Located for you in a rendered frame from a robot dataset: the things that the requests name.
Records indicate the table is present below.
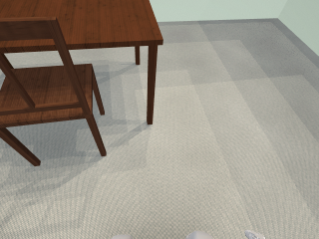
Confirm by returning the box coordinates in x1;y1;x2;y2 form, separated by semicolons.
0;0;163;125

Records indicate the chair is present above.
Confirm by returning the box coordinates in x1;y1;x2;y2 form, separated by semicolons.
0;16;107;166

